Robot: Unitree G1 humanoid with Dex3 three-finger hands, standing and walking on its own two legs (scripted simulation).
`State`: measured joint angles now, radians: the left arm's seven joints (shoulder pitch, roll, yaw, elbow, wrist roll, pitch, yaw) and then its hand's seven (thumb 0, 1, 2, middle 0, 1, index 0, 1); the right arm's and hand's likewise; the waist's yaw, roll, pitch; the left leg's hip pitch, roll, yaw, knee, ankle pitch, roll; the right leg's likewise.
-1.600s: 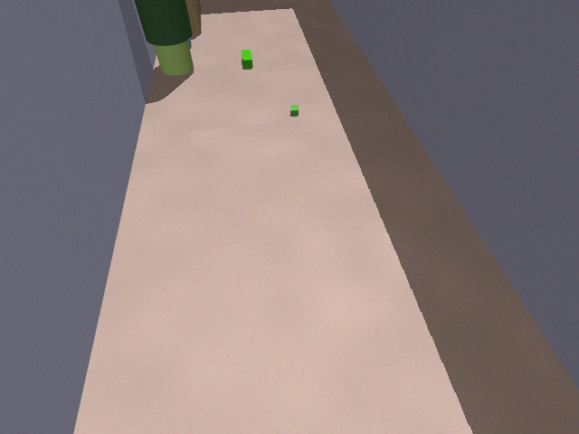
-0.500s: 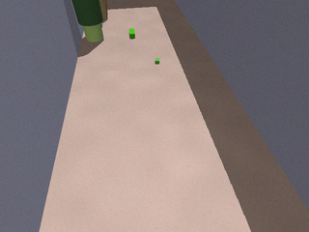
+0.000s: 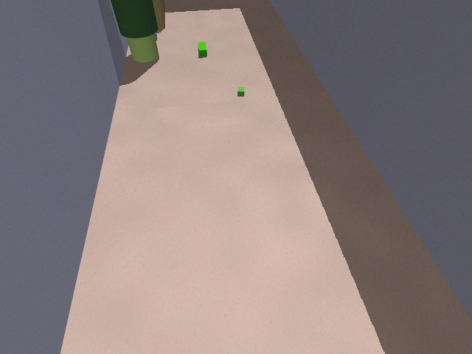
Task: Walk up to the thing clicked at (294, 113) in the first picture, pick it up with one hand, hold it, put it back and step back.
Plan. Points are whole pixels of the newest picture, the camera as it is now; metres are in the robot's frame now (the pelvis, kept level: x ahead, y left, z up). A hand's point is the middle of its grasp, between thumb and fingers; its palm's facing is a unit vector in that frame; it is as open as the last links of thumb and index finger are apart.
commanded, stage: stand
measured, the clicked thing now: (241, 91) +2.01 -0.02 -0.77
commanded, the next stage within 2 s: walk up in 0.82 s
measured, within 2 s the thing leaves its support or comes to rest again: neither
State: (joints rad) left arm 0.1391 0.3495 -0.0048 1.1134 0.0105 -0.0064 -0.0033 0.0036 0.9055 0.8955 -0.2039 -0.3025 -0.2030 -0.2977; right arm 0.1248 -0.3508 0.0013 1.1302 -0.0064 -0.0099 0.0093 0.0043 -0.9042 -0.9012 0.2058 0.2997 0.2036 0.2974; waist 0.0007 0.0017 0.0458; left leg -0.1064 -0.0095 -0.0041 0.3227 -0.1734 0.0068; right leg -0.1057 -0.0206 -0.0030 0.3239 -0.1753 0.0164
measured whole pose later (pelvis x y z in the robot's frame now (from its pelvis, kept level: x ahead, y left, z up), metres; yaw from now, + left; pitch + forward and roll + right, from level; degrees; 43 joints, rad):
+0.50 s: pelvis +0.01 +0.00 +0.00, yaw +0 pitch -2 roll +0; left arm 0.13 0.35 0.00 1.11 0.01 -0.01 0.00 0.00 0.91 0.90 -0.20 -0.30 -0.20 -0.30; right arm 0.12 -0.35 0.01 1.13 -0.01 -0.01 0.01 0.00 -0.90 -0.90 0.21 0.30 0.20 0.30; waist 0.00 0.00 0.05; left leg -0.10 -0.01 -0.01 0.32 -0.18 0.00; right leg -0.10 -0.02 -0.01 0.32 -0.18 0.02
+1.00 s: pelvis +0.03 -0.02 -0.01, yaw +0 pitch -2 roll +1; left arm 0.20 0.40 0.07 1.05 0.03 -0.01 -0.05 0.00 0.91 0.90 -0.20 -0.30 -0.20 -0.30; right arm 0.22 -0.37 -0.06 1.04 -0.03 -0.03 0.05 0.00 -0.90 -0.90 0.21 0.30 0.21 0.30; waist 0.00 -0.01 0.03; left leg -0.11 0.00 0.00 0.41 -0.27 0.03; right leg -0.23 -0.03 -0.02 0.63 -0.46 -0.03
